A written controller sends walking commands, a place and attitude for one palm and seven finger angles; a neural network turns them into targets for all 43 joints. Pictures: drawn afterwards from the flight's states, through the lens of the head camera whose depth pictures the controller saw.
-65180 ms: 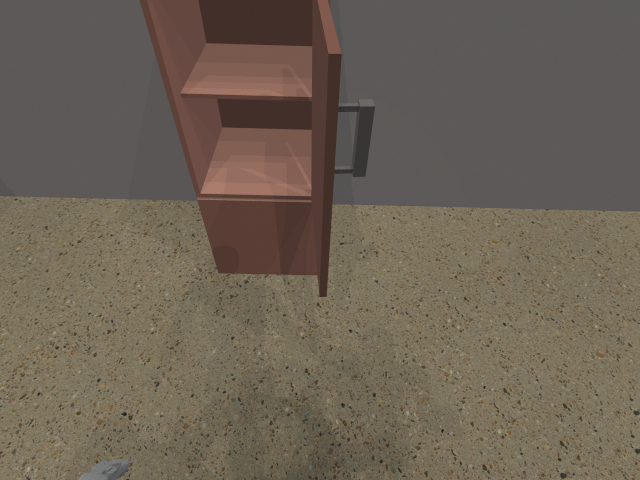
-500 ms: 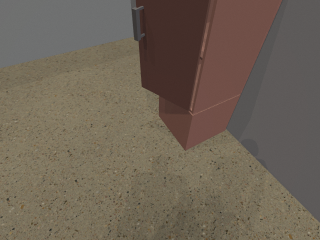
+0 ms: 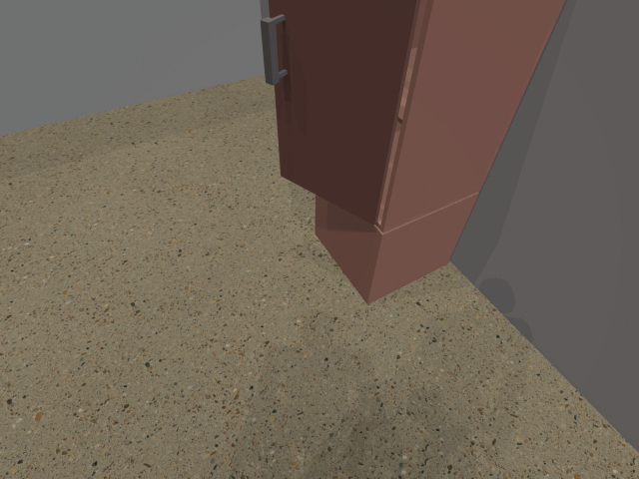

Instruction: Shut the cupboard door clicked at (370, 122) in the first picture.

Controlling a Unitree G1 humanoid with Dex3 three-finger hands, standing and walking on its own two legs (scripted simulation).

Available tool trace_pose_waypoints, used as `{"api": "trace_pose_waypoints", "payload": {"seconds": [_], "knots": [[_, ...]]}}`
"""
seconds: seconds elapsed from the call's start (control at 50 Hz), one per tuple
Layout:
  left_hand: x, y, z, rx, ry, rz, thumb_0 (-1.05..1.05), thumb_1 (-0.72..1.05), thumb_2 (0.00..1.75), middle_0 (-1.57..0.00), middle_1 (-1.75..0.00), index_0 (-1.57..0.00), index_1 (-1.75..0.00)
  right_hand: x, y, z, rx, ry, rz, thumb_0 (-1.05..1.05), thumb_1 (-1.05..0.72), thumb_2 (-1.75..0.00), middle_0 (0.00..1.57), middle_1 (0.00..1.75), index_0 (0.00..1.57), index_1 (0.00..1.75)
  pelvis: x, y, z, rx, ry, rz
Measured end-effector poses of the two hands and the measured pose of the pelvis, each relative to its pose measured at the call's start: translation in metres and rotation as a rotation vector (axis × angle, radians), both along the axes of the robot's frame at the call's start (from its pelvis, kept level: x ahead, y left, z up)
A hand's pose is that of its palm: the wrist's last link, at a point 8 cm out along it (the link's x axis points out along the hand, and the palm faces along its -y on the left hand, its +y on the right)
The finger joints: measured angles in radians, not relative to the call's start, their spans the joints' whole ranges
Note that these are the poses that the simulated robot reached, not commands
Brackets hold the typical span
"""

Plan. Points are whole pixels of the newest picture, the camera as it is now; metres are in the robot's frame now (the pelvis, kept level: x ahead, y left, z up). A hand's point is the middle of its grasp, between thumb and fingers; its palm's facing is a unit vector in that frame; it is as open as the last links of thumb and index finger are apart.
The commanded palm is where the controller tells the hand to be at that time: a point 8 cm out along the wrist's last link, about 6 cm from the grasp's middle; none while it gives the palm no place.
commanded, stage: walk to a spot facing it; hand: left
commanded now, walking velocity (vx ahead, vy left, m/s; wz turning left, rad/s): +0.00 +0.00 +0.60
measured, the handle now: (276, 49) +1.00 +0.15 +0.08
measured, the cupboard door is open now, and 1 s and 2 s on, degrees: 24 24 24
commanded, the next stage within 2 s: none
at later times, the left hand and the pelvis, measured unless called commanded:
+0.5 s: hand out of the picture +0.03 +0.25 -0.18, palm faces +0.25 -0.94 -0.23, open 7.4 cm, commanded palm none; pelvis -0.01 +0.03 +0.00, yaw +14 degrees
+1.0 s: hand out of the picture -0.05 +0.17 -0.15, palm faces +0.51 -0.80 -0.31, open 7.4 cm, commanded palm none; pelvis +0.01 -0.04 +0.00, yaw +34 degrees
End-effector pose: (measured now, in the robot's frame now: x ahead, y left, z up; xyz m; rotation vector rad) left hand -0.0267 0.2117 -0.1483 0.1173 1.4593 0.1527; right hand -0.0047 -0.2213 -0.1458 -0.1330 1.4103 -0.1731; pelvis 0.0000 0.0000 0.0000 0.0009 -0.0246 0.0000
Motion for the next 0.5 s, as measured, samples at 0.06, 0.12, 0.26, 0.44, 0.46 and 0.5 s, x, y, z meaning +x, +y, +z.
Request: {"api": "trace_pose_waypoints", "payload": {"seconds": [0.06, 0.12, 0.26, 0.44, 0.46, 0.5], "knots": [[0.004, 0.001, -0.001, 0.006, -0.009, 0.01, 0.0, 0.9, 0.9, -0.2, -0.3, -0.2, -0.3, 0.001, -0.001, -0.002, 0.003, 0.003, 0.003, 0.01, -0.91, -0.89, 0.2, 0.3, 0.2, 0.3, 0.0, -0.001, -0.002, 0.0, 0.002, 0.013], [0.006, 0.005, -0.004, 0.017, -0.026, 0.037, 0.0, 0.9, 0.9, -0.2, -0.3, -0.2, -0.3, 0.002, -0.001, -0.005, 0.005, 0.016, 0.019, 0.01, -0.91, -0.89, 0.2, 0.3, 0.2, 0.3, 0.0, -0.001, -0.005, -0.005, 0.002, 0.038], [0.006, 0.029, -0.022, 0.031, -0.066, 0.116, 0.0, 0.9, 0.9, -0.2, -0.3, -0.2, -0.3, 0.026, -0.001, -0.01, -0.036, 0.035, 0.089, 0.01, -0.91, -0.89, 0.2, 0.3, 0.2, 0.3, 0.003, 0.013, -0.021, -0.027, -0.015, 0.132], [0.029, 0.075, -0.011, 0.067, -0.148, 0.166, 0.01, 0.9, 0.9, -0.2, -0.3, -0.2, -0.3, 0.078, 0.011, 0.01, -0.094, -0.077, 0.231, 0.01, -0.91, -0.89, 0.2, 0.3, 0.2, 0.3, -0.007, 0.032, -0.012, -0.042, 0.023, 0.216], [0.034, 0.079, -0.007, 0.075, -0.172, 0.169, 0.01, 0.9, 0.9, -0.2, -0.3, -0.2, -0.3, 0.083, 0.012, 0.013, -0.096, -0.082, 0.247, 0.01, -0.91, -0.89, 0.2, 0.3, 0.2, 0.3, -0.008, 0.032, -0.009, -0.046, 0.03, 0.227], [0.042, 0.087, 0.002, 0.091, -0.217, 0.178, 0.01, 0.9, 0.9, -0.2, -0.3, -0.2, -0.3, 0.091, 0.013, 0.018, -0.097, -0.092, 0.275, 0.01, -0.91, -0.89, 0.2, 0.3, 0.2, 0.3, -0.009, 0.032, -0.005, -0.054, 0.043, 0.249]]}}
